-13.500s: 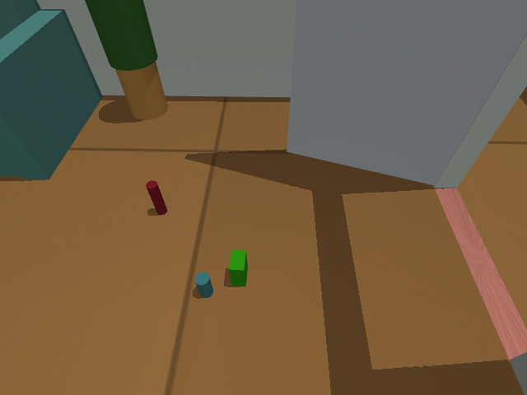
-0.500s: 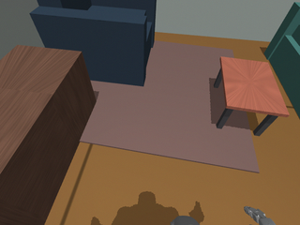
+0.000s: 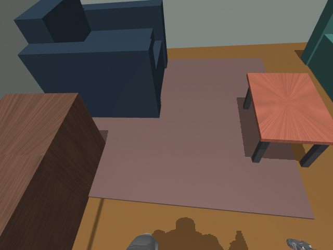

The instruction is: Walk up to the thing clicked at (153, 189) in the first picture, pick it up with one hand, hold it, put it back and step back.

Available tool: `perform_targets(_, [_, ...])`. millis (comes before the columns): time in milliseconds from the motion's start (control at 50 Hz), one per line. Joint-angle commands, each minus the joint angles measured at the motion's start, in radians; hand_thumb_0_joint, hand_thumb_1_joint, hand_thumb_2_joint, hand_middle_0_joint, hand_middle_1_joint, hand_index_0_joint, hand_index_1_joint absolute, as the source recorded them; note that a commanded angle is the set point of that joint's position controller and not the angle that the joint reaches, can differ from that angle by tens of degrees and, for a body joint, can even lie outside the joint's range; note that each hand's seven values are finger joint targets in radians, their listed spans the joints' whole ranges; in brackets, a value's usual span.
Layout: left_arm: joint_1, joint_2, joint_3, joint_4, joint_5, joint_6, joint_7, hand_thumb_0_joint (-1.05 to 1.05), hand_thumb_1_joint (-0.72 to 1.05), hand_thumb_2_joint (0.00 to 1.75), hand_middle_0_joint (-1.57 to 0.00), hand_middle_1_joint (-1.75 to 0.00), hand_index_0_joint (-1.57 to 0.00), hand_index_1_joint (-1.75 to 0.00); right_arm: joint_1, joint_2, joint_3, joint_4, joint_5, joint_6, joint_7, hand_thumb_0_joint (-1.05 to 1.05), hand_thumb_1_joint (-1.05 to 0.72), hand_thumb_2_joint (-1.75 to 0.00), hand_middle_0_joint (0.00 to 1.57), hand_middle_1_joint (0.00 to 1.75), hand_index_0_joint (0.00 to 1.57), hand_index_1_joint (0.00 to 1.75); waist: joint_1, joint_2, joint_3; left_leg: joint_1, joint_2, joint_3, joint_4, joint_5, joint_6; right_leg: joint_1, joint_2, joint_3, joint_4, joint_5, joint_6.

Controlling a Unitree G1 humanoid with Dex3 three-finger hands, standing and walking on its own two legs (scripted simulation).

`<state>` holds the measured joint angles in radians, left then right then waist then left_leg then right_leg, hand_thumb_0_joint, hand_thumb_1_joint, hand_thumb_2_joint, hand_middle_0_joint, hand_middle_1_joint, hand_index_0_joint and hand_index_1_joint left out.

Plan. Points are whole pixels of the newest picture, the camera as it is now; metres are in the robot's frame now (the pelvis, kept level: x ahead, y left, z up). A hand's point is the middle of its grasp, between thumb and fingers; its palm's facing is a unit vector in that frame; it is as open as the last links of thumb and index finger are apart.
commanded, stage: walk up
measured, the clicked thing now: out of the picture -0.66 -0.99 -0.68
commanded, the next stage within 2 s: none
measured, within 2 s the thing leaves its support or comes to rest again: neither
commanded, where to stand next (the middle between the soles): +0.28 +0.05 m, yaw -139 degrees
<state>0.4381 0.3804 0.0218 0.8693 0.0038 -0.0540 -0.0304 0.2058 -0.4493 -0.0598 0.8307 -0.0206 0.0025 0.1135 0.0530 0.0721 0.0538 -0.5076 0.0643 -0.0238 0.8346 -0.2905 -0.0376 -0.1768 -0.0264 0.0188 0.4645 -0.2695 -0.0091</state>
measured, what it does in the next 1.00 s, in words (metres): walks ahead, turning right: left foot, then right foot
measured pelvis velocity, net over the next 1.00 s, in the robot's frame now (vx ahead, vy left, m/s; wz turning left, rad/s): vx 0.30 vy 0.18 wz -0.84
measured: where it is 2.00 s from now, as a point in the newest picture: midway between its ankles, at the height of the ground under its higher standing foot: (163, 240)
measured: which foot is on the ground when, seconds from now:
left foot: up 0.00-0.14, down 0.16-0.58, up 0.60-0.80, down 0.82-1.00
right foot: down 0.00-0.16, up 0.18-0.54, down 0.56-0.84, up 0.86-1.00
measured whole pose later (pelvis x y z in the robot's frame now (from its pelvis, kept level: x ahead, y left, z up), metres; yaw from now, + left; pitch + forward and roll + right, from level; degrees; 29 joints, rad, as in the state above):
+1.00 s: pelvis +0.30 +0.18 -0.01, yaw -48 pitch -1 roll -1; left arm 0.12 0.42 0.10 0.66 0.06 0.10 -0.07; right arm 0.14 -0.33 -0.05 0.76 -0.03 0.03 -0.03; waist 0.01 -0.06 0.19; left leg -0.34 0.08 0.12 0.59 -0.36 0.08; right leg -0.60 0.05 0.09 1.12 -0.36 0.02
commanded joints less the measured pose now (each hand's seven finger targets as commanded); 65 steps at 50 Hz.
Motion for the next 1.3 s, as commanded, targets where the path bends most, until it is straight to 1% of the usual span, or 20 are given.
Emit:
perform_targets(0, [-0.059,0.344,0.101,-0.094,0.007,-0.032,0.022,0.00,0.90,0.90,-0.20,-0.30,-0.20,-0.30,-0.092,-0.163,-0.061,-0.112,0.004,-0.024,0.001,0.00,-0.90,-0.90,0.20,0.30,0.20,0.30,-0.024,-0.213,-0.017,-0.008,0.000,0.006,-0.103,0.007,-0.011,-0.004,-0.184,0.315,-0.218,-0.167,-0.191])
perform_targets(80, [-0.058,0.338,0.090,-0.081,0.009,-0.026,0.021,0.00,0.90,0.90,-0.20,-0.30,-0.20,-0.30,-0.081,-0.147,-0.064,-0.113,0.014,-0.037,-0.007,0.00,-0.90,-0.90,0.20,0.30,0.20,0.30,-0.044,-0.232,0.005,0.137,-0.047,0.031,-0.248,-0.036,0.002,-0.050,-0.176,0.316,-0.110,0.064,-0.167])
perform_targets(120, [-0.118,0.272,0.063,-0.082,-0.007,-0.016,0.027,0.00,0.90,0.90,-0.20,-0.30,-0.20,-0.30,0.118,-0.189,-0.085,-0.050,0.014,-0.055,-0.030,0.00,-0.90,-0.90,0.20,0.30,0.20,0.30,-0.161,-0.061,-0.096,0.579,-0.030,-0.053,-0.461,0.006,0.060,-0.288,-0.046,0.172,0.241,0.084,-0.101])
perform_targets(160, [-0.068,0.207,0.030,-0.095,-0.011,-0.013,0.052,0.00,0.90,0.90,-0.20,-0.30,-0.20,-0.30,0.140,-0.319,-0.125,-0.086,0.006,-0.064,-0.057,0.00,-0.90,-0.90,0.20,0.30,0.20,0.30,-0.143,0.182,-0.118,0.623,0.442,-0.623,-0.661,-0.304,0.220,-0.574,0.039,0.040,0.653,-0.292,-0.042])
perform_targets(260, [-0.079,0.240,0.043,0.003,-0.020,0.000,0.015,0.00,0.90,0.90,-0.20,-0.30,-0.20,-0.30,-0.024,-0.152,-0.067,-0.102,0.033,-0.055,-0.062,0.00,-0.90,-0.90,0.20,0.30,0.20,0.30,-0.077,0.145,-0.013,0.471,0.182,-0.091,-0.587,0.179,0.148,-0.432,-0.080,0.031,0.553,-0.019,-0.010])
perform_targets(360, [-0.227,0.193,0.033,-0.061,-0.011,0.025,0.000,0.00,0.90,0.90,-0.20,-0.30,-0.20,-0.30,-0.005,-0.157,-0.066,-0.125,0.018,-0.047,-0.061,0.00,-0.90,-0.90,0.20,0.30,0.20,0.30,-0.113,0.056,0.025,0.474,0.229,0.026,-0.594,0.347,0.201,-0.451,-0.094,-0.046,0.406,0.014,0.005])
perform_targets(500, [-0.149,0.181,0.055,-0.058,0.005,0.037,0.019,0.00,0.90,0.90,-0.20,-0.30,-0.20,-0.30,-0.102,-0.122,-0.065,-0.159,0.035,-0.006,-0.067,0.00,-0.90,-0.90,0.20,0.30,0.20,0.30,-0.034,0.000,-0.085,0.342,0.138,0.217,-0.163,0.717,0.097,-0.017,0.052,-0.191,0.136,0.245,-0.029])
perform_targets(540, [0.022,0.268,0.086,-0.044,0.014,0.023,0.041,0.00,0.90,0.90,-0.20,-0.30,-0.20,-0.30,-0.106,-0.091,-0.053,-0.163,0.057,-0.001,-0.066,0.00,-0.90,-0.90,0.20,0.30,0.20,0.30,0.094,-0.196,-0.209,0.101,-0.008,0.246,0.313,0.315,0.025,0.331,-0.078,0.048,-0.038,0.590,-0.159])
perform_targets(560, [0.014,0.316,0.098,-0.077,0.012,0.030,0.052,0.00,0.90,0.90,-0.20,-0.30,-0.20,-0.30,-0.036,-0.056,-0.037,-0.160,0.054,0.008,-0.071,0.00,-0.90,-0.90,0.20,0.30,0.20,0.30,0.063,-0.337,-0.255,-0.152,-0.141,0.180,0.599,-0.377,-0.011,0.467,-0.341,0.433,0.025,0.925,-0.321])
perform_targets(580, [-0.074,0.312,0.096,-0.146,-0.007,0.036,0.065,0.00,0.90,0.90,-0.20,-0.30,-0.20,-0.30,0.028,-0.116,-0.050,-0.152,0.049,0.024,-0.080,0.00,-0.90,-0.90,0.20,0.30,0.20,0.30,0.019,-0.239,-0.343,-0.123,-0.063,-0.047,0.691,-0.373,-0.007,0.400,-0.422,0.670,-0.024,0.711,-0.393])
perform_targets(640, [-0.280,0.235,0.076,-0.198,0.002,0.071,0.075,0.00,0.90,0.90,-0.20,-0.30,-0.20,-0.30,-0.063,-0.121,-0.052,-0.133,0.047,0.035,-0.088,0.00,-0.90,-0.90,0.20,0.30,0.20,0.30,-0.069,-0.106,-0.161,0.002,0.016,-0.055,0.428,-0.216,0.006,0.024,-0.206,0.381,-0.093,0.317,-0.218])
perform_targets(740, [-0.343,0.235,0.101,-0.294,0.053,0.095,0.026,0.00,0.90,0.90,-0.20,-0.30,-0.20,-0.30,0.064,-0.091,-0.054,-0.084,0.045,0.042,-0.120,0.00,-0.90,-0.90,0.20,0.30,0.20,0.30,-0.082,-0.226,-0.146,0.164,-0.072,0.049,-0.013,-0.148,-0.001,-0.086,-0.041,0.238,0.005,0.651,-0.183])
perform_targets(800, [-0.380,0.192,0.107,-0.352,0.058,0.111,0.004,0.00,0.90,0.90,-0.20,-0.30,-0.20,-0.30,0.181,-0.106,-0.070,-0.061,0.028,0.019,-0.148,0.00,-0.90,-0.90,0.20,0.30,0.20,0.30,-0.142,-0.153,-0.186,0.375,-0.069,0.023,-0.357,0.089,0.026,-0.274,0.035,0.252,0.150,0.380,-0.122])
perform_targets(840, [-0.320,0.144,0.104,-0.343,0.071,0.119,0.006,0.00,0.90,0.90,-0.20,-0.30,-0.20,-0.30,0.027,-0.283,-0.122,-0.138,0.002,0.016,-0.158,0.00,-0.90,-0.90,0.20,0.30,0.20,0.30,-0.118,0.260,-0.149,0.354,0.471,-0.471,-0.569,0.145,0.231,-0.495,0.133,0.128,0.540,-0.259,0.014])
perform_targets(860, [-0.287,0.221,0.122,-0.302,0.084,0.126,0.007,0.00,0.90,0.90,-0.20,-0.30,-0.20,-0.30,-0.099,-0.282,-0.126,-0.174,0.001,0.015,-0.156,0.00,-0.90,-0.90,0.20,0.30,0.20,0.30,-0.079,0.181,-0.139,0.313,0.533,-0.480,-0.575,0.218,0.315,-0.490,0.070,0.114,0.692,-0.276,0.027])
perform_targets(920, [-0.262,0.190,0.139,-0.277,0.063,0.129,-0.031,0.00,0.90,0.90,-0.20,-0.30,-0.20,-0.30,-0.073,-0.153,-0.091,-0.146,-0.014,-0.012,-0.176,0.00,-0.90,-0.90,0.20,0.30,0.20,0.30,-0.019,0.034,-0.111,0.342,0.265,-0.081,-0.414,0.496,0.132,-0.443,0.021,0.135,0.743,-0.101,0.027])
perform_targets(1000, [-0.274,0.162,0.129,-0.313,0.049,0.131,-0.075,0.00,0.90,0.90,-0.20,-0.30,-0.20,-0.30,0.020,-0.175,-0.107,-0.124,-0.010,-0.022,-0.169,0.00,-0.90,-0.90,0.20,0.30,0.20,0.30,-0.072,0.092,-0.184,0.568,0.251,0.028,-0.370,0.511,0.179,-0.482,-0.011,0.051,0.635,-0.101,0.053])
perform_targets(1120, [-0.304,0.197,0.125,-0.307,0.040,0.118,-0.083,0.00,0.90,0.90,-0.20,-0.30,-0.20,-0.30,0.040,-0.255,-0.129,-0.143,-0.021,-0.038,-0.126,0.00,-0.90,-0.90,0.20,0.30,0.20,0.30,-0.117,0.149,-0.145,0.464,0.329,0.123,-0.422,0.180,0.205,-0.346,-0.067,-0.035,0.420,-0.163,0.027])
perform_targets(1220, [0.040,0.277,0.157,-0.174,0.047,0.094,-0.068,0.00,0.90,0.90,-0.20,-0.30,-0.20,-0.30,-0.070,-0.238,-0.121,-0.144,-0.041,-0.011,-0.103,0.00,-0.90,-0.90,0.20,0.30,0.20,0.30,0.056,-0.070,-0.201,0.062,0.209,0.293,-0.088,-0.332,0.088,0.150,0.009,-0.100,0.050,-0.198,-0.058])
perform_targets(1280, [-0.069,0.420,0.174,-0.243,0.049,0.084,-0.035,0.00,0.90,0.90,-0.20,-0.30,-0.20,-0.30,-0.192,-0.178,-0.071,-0.223,0.015,-0.021,-0.084,0.00,-0.90,-0.90,0.20,0.30,0.20,0.30,0.059,-0.281,0.098,-0.362,0.036,0.033,0.267,-0.276,-0.024,-0.085,-0.278,0.734,-0.373,-0.742,-0.267])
